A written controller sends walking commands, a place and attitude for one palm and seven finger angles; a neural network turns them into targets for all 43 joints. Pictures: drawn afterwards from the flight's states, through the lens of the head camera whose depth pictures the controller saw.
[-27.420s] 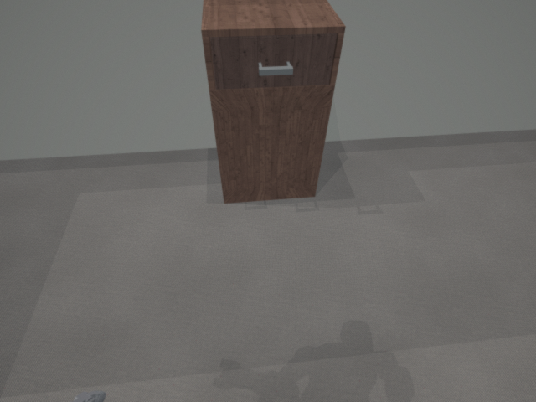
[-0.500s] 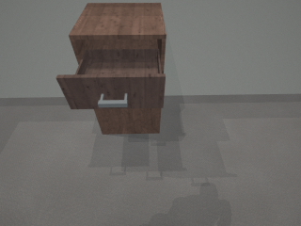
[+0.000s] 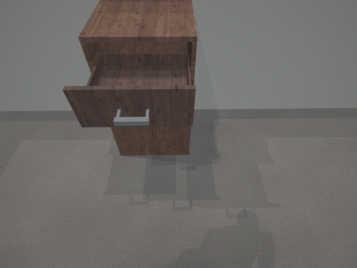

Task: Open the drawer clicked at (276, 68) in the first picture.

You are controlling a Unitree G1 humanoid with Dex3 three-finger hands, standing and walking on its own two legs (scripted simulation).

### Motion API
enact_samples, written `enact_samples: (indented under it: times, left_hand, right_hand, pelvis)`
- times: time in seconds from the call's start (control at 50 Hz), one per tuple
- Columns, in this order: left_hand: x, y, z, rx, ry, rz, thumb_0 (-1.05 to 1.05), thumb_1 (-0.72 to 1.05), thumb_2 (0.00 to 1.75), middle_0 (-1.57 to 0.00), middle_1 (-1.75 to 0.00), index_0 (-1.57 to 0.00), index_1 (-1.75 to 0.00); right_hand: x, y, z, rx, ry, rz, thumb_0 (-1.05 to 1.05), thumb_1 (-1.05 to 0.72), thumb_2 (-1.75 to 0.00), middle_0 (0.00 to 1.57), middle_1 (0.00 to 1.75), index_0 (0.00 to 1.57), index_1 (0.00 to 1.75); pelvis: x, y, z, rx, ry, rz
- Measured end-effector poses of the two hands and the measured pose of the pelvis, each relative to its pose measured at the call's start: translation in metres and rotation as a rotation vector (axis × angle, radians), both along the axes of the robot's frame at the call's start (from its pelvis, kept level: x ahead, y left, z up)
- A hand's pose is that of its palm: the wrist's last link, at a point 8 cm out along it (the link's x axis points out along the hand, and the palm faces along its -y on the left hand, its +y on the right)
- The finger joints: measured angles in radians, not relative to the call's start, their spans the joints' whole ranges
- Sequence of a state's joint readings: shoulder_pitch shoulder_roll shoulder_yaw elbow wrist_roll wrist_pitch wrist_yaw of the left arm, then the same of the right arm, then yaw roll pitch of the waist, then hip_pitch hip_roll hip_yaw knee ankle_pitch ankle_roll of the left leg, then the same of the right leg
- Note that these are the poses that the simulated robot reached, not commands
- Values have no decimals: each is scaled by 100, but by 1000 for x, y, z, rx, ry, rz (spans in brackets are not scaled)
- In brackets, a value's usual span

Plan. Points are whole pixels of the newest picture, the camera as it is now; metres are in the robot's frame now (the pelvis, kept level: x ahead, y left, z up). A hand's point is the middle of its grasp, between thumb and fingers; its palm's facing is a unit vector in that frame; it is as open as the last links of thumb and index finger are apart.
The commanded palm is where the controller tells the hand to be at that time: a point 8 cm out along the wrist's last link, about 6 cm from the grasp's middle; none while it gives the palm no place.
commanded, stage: look to check the result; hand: left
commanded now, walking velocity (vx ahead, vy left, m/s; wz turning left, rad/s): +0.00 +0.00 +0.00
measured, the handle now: (132, 116) +0.58 +0.19 -0.06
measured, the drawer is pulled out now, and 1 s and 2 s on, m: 0.30 0.30 0.30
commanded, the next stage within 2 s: stand and wait in 0.10 s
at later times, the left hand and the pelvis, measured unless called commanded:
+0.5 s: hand out of the picture +0.03 +0.17 -0.17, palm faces +0.02 -0.98 -0.21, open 7.4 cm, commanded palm none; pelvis +0.01 -0.01 +0.00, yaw +0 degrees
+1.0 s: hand out of the picture +0.04 +0.18 -0.17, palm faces +0.01 -0.97 -0.23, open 7.4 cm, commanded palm none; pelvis +0.02 -0.01 +0.00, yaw -1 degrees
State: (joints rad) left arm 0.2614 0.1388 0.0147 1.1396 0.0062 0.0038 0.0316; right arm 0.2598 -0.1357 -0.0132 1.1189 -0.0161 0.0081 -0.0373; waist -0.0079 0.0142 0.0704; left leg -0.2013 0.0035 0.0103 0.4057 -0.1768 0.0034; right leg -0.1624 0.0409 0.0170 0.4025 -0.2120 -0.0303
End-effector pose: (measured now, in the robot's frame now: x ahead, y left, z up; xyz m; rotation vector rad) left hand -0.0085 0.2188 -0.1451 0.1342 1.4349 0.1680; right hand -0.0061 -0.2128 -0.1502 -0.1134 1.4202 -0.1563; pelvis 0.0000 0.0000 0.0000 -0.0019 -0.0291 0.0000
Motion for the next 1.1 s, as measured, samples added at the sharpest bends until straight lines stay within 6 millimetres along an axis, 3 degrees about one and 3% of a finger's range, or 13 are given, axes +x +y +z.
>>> enact_samples:
  times: [0.58,1.1]
  left_hand:
    - [37,3,2,20,-50,-25,0,90,90,-20,-30,-20,-30]
    - [47,16,7,46,-65,-40,0,90,90,-20,-30,-20,-30]
  right_hand:
    - [20,-11,2,-15,-19,-7,0,-91,-89,20,30,20,30]
    - [31,-26,4,-39,-39,2,0,-91,-89,20,30,20,30]
  pelvis:
    - [14,-6,1,1,4,-8]
    - [16,-6,2,3,4,-14]
